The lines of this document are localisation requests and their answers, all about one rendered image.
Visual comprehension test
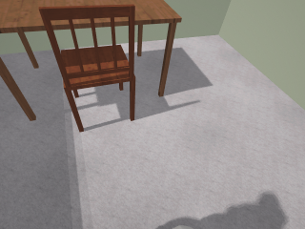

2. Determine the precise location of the chair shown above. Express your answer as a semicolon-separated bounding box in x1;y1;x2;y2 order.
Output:
38;4;136;133

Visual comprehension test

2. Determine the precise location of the table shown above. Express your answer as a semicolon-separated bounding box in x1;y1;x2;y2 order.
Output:
0;0;182;121

